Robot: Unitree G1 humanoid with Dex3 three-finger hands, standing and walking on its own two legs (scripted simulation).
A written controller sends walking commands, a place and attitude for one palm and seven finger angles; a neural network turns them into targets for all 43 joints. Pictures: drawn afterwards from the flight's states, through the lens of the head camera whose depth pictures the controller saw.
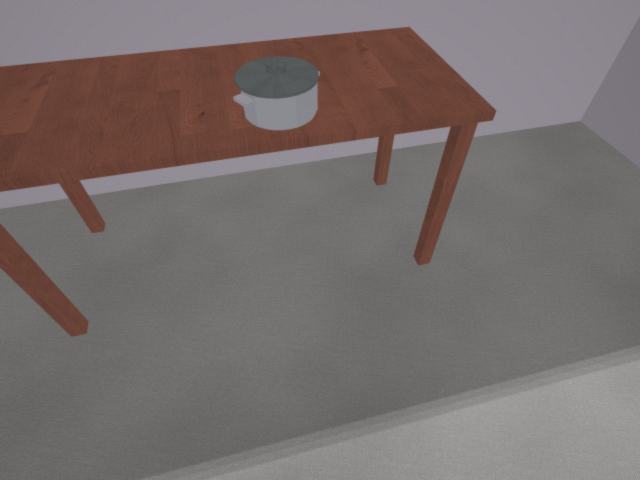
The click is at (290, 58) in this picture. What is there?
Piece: lid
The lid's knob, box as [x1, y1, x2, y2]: [265, 58, 286, 74]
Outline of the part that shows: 265,62 266,71 269,73 277,74 282,73 286,70 285,60 281,58 270,58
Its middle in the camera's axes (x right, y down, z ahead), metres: -0.11 -0.43 +0.95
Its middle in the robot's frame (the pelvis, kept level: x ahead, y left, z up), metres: +1.00 +0.16 +0.04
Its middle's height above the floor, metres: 0.82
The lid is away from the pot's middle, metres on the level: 0.00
